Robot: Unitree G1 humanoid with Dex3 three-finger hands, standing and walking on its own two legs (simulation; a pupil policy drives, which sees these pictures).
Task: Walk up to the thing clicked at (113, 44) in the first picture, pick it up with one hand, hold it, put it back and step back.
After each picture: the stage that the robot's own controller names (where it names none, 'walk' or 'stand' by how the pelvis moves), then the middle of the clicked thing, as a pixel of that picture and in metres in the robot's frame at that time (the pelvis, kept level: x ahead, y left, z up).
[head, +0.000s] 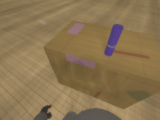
stand; (112, 42) +0.60 -0.12 +0.13
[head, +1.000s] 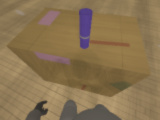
sink last; (84, 31) +0.54 +0.10 +0.17
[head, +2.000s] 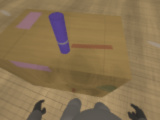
rise first; (61, 37) +0.46 +0.23 +0.16
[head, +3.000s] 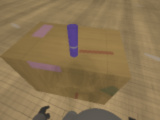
stand; (73, 42) +0.52 +0.18 +0.14
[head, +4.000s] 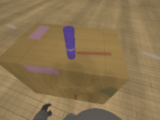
stand; (70, 44) +0.50 +0.19 +0.13
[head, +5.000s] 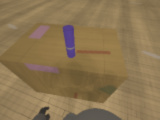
stand; (70, 43) +0.52 +0.20 +0.13
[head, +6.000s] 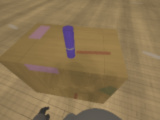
stand; (69, 44) +0.51 +0.20 +0.13
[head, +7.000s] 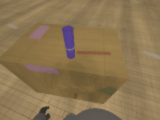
rise first; (69, 44) +0.51 +0.20 +0.13
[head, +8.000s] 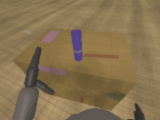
rise first; (77, 47) +0.51 +0.17 +0.13
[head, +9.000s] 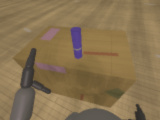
go down; (77, 44) +0.52 +0.18 +0.13
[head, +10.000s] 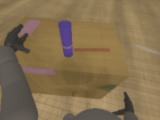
go down; (66, 41) +0.50 +0.16 +0.14
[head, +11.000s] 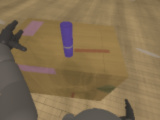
approach; (67, 42) +0.51 +0.17 +0.14
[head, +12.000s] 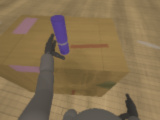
close in; (61, 38) +0.50 +0.19 +0.16
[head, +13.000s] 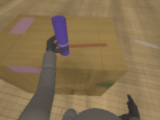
lift; (62, 39) +0.49 +0.18 +0.17
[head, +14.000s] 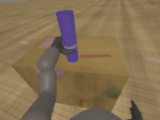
lift; (69, 40) +0.34 +0.13 +0.33
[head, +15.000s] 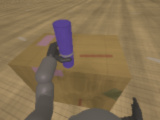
hold; (65, 48) +0.31 +0.15 +0.29
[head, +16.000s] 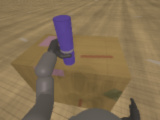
hold; (66, 44) +0.32 +0.15 +0.31
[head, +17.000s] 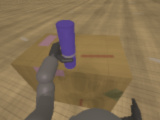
hold; (68, 48) +0.31 +0.14 +0.29
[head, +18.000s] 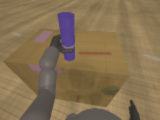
crouch; (68, 40) +0.38 +0.15 +0.28
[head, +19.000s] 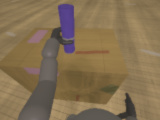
crouch; (68, 32) +0.44 +0.14 +0.29
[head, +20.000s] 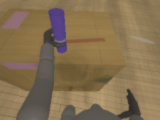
lower; (59, 34) +0.50 +0.17 +0.18
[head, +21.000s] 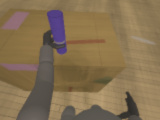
lower; (59, 36) +0.49 +0.18 +0.18
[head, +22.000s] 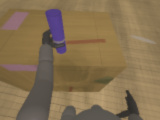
lower; (58, 35) +0.50 +0.18 +0.18
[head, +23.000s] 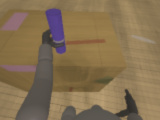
lower; (58, 35) +0.50 +0.18 +0.18
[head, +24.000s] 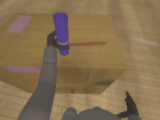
open; (62, 37) +0.49 +0.16 +0.17
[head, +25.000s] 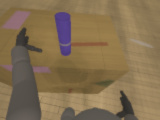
sink last; (64, 38) +0.48 +0.15 +0.17
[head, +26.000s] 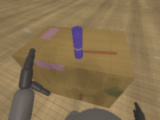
sink last; (78, 44) +0.51 +0.17 +0.15
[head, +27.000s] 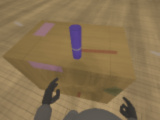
stand; (76, 44) +0.49 +0.16 +0.14
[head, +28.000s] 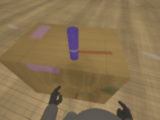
stand; (73, 45) +0.49 +0.17 +0.13
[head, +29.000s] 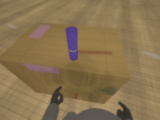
stand; (72, 45) +0.48 +0.17 +0.13
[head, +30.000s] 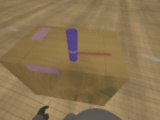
walk; (72, 47) +0.49 +0.17 +0.14
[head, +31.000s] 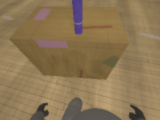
walk; (78, 19) +0.72 +0.18 +0.16
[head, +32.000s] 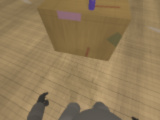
walk; out of the picture +1.11 +0.10 +0.16
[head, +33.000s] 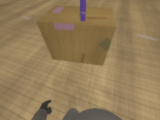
stand; (83, 9) +1.16 +0.18 +0.15
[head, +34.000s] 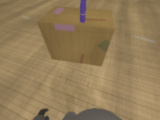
stand; (82, 11) +1.17 +0.19 +0.13
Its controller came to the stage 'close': yes
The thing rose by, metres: 0.22
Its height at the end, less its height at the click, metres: +0.00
